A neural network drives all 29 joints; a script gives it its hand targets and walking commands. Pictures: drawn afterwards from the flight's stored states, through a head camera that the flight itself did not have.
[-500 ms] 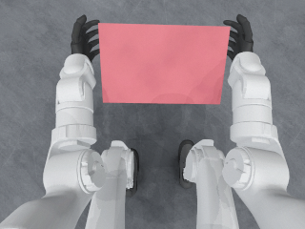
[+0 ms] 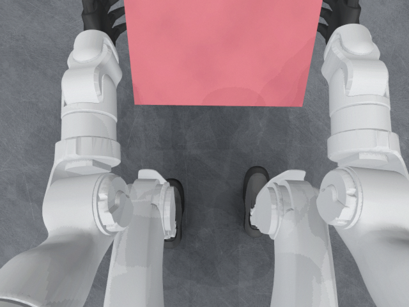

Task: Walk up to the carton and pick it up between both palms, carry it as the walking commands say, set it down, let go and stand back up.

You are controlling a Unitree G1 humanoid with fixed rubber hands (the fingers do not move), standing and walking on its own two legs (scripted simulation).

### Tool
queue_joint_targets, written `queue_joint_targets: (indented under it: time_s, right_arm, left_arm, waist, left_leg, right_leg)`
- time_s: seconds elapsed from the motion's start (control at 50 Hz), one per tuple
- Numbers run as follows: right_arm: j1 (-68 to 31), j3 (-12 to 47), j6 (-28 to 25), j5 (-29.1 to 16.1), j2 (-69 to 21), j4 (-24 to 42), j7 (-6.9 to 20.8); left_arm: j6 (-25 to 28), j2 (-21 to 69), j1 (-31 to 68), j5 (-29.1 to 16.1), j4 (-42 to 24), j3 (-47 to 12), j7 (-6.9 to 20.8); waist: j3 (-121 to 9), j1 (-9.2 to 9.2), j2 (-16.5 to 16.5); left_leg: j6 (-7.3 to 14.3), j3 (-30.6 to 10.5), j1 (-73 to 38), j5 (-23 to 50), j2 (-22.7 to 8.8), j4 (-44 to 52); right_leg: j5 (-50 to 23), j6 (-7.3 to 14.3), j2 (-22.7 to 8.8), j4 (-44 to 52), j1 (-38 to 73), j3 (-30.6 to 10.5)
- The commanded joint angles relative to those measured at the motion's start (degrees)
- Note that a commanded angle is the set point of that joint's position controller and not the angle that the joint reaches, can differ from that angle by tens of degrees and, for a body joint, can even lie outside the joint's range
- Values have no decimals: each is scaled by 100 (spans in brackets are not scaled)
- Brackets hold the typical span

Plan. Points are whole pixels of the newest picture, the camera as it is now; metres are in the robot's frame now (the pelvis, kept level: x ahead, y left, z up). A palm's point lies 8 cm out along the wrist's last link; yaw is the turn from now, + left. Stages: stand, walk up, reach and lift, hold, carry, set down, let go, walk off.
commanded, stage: set down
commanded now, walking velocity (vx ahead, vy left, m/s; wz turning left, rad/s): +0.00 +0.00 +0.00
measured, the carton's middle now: (216, 47) +0.54 -0.02 -0.23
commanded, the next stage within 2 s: none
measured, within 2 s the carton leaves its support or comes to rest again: neither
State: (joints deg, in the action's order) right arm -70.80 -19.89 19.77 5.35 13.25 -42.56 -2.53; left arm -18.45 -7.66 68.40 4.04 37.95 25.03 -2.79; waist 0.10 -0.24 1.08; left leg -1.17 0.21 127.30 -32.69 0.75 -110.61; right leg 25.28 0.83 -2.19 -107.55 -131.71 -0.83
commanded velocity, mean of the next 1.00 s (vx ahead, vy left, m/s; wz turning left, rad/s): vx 0.00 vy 0.00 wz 0.00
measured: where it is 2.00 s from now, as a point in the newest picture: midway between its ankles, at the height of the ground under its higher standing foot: (212, 218)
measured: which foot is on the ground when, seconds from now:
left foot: down 0.00-1.00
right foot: down 0.00-1.00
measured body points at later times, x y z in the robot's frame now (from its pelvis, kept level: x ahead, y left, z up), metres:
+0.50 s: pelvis +0.00 +0.00 -0.05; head +0.37 -0.02 +0.20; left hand +0.56 +0.16 -0.21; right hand +0.56 -0.20 -0.21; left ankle +0.09 +0.12 -0.40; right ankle +0.12 -0.12 -0.40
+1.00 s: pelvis +0.00 +0.01 -0.06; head +0.37 -0.01 +0.18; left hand +0.57 +0.17 -0.22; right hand +0.57 -0.20 -0.22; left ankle +0.09 +0.12 -0.40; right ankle +0.12 -0.12 -0.40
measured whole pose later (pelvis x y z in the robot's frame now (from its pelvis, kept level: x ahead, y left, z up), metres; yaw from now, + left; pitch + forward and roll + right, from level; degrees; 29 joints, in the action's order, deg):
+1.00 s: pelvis +0.00 +0.01 -0.06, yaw +1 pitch +40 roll +1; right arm -85.2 -16.4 13.7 0.6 21.7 -55.9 2.6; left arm -13.6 -14.7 81.2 -2.8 50.1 20.1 -5.1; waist 17.4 1.2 2.6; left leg -0.7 0.6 130.0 -34.7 3.5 -124.3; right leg 28.3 -0.2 -4.0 -121.3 -133.5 -2.2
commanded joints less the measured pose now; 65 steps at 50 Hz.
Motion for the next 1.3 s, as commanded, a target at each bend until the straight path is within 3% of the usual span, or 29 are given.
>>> queue_joint_targets:
  time_s: [0.0, 0.4, 0.54, 0.82, 1.28]
  right_arm:
    - [-3501, 2774, -245, -997, -5163, 457, 1674]
    - [-4129, 2849, -652, -1390, -4418, 49, 1497]
    - [-3856, 2652, -669, -1237, -4368, -334, 1535]
    - [-3676, 2169, -594, -984, -3901, -991, 1843]
    - [-2700, 1995, -445, -590, -3983, -1504, 1955]
  left_arm:
    - [107, 4915, 3699, -941, -243, -3025, 1644]
    - [436, 4443, 4257, -1218, 64, -3052, 1386]
    - [542, 4526, 4522, -1435, 171, -3176, 1366]
    - [453, 4430, 4445, -1289, 735, -2895, 1294]
    - [310, 4399, 3524, -909, 1256, -2581, 1498]
  waist:
    - [-6736, 29, -320]
    - [-6043, 62, -299]
    - [-5677, 342, -42]
    - [-4492, 585, 197]
    - [-3638, 536, 61]
  left_leg:
    - [79, 476, -2546, 1633, 666, 854]
    - [57, 454, -2486, 1726, 595, -41]
    - [35, 433, -2410, 1697, 626, -153]
    - [31, 270, -2429, 1067, 629, -105]
    - [5, 343, -1643, 1006, 648, -266]
  right_leg:
    - [-1641, -48, 711, 339, 4751, 375]
    - [-1788, -31, 591, -598, 4509, 346]
    - [-1779, 10, 533, -727, 4316, 359]
    - [-926, 102, 411, -746, 3415, 430]
    - [-1063, 77, 406, -831, 3407, 266]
